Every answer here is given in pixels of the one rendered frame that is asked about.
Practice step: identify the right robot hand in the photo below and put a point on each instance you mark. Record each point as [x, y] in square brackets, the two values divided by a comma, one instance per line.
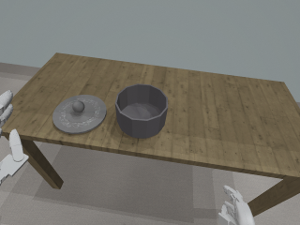
[239, 214]

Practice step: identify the table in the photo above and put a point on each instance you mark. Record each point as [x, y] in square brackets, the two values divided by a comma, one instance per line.
[218, 121]

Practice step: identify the pot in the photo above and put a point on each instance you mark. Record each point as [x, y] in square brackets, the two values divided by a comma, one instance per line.
[141, 110]

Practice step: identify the lid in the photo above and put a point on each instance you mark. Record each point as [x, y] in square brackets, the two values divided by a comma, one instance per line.
[71, 122]

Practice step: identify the knob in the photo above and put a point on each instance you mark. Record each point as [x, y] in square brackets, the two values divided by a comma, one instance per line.
[78, 106]

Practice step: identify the left robot hand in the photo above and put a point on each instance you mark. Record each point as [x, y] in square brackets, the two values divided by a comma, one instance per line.
[11, 163]

